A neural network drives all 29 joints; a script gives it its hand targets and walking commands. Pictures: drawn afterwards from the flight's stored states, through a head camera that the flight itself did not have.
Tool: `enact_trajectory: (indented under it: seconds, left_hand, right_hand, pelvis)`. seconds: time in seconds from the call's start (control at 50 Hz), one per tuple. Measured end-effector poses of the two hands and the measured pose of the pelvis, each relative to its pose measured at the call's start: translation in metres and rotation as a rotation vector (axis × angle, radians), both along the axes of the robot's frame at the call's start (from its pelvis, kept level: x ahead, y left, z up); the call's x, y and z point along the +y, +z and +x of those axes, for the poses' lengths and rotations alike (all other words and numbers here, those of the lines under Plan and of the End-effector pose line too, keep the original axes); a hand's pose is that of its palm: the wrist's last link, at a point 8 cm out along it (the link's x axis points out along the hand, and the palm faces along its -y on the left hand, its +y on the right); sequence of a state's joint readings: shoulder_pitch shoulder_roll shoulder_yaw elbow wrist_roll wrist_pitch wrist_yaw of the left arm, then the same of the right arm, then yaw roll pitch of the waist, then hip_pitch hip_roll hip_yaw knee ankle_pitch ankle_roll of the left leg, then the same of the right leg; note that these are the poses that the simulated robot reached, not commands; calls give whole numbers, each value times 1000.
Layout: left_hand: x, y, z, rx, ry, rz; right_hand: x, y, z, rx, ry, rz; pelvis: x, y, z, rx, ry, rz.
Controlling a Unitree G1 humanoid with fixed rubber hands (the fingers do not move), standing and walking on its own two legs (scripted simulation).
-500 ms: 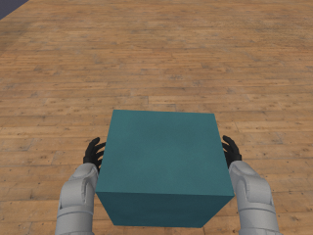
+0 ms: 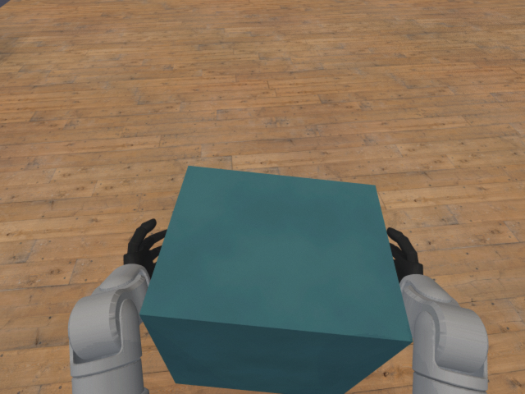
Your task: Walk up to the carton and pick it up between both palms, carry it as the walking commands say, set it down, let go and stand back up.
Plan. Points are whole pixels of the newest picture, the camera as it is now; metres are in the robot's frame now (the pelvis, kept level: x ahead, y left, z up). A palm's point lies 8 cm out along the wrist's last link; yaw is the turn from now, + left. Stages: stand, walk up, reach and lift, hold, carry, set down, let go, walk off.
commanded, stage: carry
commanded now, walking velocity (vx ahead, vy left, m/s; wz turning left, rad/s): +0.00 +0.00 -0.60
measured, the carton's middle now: (268, 291) +0.28 +0.02 +0.01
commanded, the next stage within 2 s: none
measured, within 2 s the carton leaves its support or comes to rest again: neither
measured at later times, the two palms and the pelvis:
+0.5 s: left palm (225, 250) +0.32 +0.09 +0.06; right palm (479, 314) +0.24 -0.26 +0.05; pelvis +0.01 -0.02 -0.01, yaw -13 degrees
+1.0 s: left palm (293, 235) +0.35 -0.02 +0.06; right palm out of the picture +0.19 -0.34 +0.07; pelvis +0.02 -0.04 -0.01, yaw -29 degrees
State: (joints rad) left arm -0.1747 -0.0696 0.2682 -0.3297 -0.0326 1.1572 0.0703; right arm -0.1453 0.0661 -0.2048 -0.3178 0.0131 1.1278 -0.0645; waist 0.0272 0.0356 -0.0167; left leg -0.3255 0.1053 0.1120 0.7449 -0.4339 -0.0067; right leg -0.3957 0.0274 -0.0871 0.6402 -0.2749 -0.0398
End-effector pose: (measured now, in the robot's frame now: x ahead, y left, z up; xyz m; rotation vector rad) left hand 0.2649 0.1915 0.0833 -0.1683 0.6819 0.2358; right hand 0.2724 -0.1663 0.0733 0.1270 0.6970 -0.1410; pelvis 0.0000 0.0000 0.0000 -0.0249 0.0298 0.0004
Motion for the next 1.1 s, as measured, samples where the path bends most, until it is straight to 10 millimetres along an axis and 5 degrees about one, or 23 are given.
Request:
enact_trajectory:
  seconds: [0.26, 0.54, 0.8, 1.0, 1.1]
  left_hand:
    - [-21, -4, 25, 11, -90, -47]
    - [-113, -29, 62, 32, -256, -31]
    - [-125, -17, 85, -10, -316, -70]
    - [-210, -22, 89, -22, -498, -63]
    - [-238, -25, 88, 2, -567, -56]
  right_hand:
    - [-20, 10, -11, 10, -118, -14]
    - [-103, -19, -32, 28, -269, -12]
    - [-108, 4, -33, -15, -343, -36]
    - [-169, -4, -86, -28, -507, -45]
    - [-184, -6, -109, -3, -568, -50]
  pelvis:
    - [7, 6, 3, 43, -103, -15]
    - [-26, -9, 12, 89, -237, 25]
    - [-19, -1, 25, 90, -368, 10]
    - [-45, -11, 21, 97, -508, 23]
    - [-50, -8, 20, 94, -524, 36]
